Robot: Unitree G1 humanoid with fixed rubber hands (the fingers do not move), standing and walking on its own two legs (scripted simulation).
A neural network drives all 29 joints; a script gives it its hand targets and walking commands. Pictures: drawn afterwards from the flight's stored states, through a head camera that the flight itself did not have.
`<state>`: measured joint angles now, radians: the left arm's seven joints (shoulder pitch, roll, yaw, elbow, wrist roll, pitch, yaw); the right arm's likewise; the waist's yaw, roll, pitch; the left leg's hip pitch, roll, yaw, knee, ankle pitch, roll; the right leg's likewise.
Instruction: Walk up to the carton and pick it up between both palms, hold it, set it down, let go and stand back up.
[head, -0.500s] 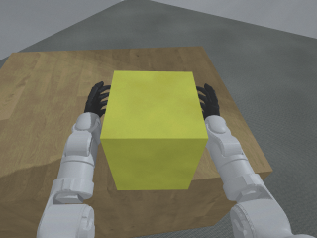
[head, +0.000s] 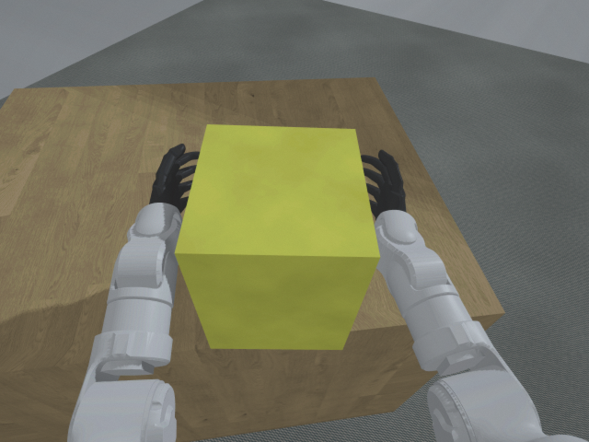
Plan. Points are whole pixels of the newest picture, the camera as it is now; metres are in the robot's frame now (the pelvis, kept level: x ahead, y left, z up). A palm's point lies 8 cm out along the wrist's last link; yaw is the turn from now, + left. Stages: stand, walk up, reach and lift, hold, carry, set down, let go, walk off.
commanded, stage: reach and lift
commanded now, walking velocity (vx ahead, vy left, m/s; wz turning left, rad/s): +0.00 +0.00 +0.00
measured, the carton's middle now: (279, 244) +0.37 +0.03 +0.06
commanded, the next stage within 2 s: none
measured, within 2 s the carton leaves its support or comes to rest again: leaves its support in 1.44 s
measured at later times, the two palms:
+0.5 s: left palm (167, 202) +0.39 +0.18 +0.13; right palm (386, 204) +0.39 -0.12 +0.12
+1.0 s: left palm (163, 206) +0.38 +0.18 +0.13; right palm (389, 210) +0.38 -0.12 +0.13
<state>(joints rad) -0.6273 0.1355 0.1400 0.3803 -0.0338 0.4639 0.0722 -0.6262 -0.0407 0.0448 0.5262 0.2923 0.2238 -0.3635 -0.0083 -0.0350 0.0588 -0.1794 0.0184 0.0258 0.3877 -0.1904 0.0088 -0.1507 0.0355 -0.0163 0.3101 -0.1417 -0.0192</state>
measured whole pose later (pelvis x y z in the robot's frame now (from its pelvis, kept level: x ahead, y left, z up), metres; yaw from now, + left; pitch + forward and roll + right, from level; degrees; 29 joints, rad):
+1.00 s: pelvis +0.01 +0.01 +0.00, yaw +2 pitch -6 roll -1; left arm -0.59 -0.06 0.34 0.36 0.33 0.37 -0.10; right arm -0.56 0.08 -0.19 0.62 -0.02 0.03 -0.16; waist -0.03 -0.08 0.08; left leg -0.02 -0.01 0.02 0.32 -0.18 0.03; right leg 0.01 0.00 -0.05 0.25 -0.14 0.00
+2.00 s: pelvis +0.00 +0.00 +0.00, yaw +3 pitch -9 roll -1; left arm -0.70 -0.01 0.31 0.24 0.31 0.65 -0.04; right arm -0.74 0.00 -0.10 0.64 0.13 0.19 -0.19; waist -0.08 -0.07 0.07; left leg 0.00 -0.01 0.00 0.33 -0.17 0.02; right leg 0.04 0.00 -0.09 0.25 -0.14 -0.01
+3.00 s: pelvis +0.00 +0.00 +0.00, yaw +3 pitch -6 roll -1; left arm -0.86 0.06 0.33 0.28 0.24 0.84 0.00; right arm -1.01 -0.12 -0.01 0.73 0.35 0.46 -0.26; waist -0.12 -0.04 -0.04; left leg -0.08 0.00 -0.01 0.37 -0.19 0.01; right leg -0.02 0.02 -0.08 0.27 -0.15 -0.02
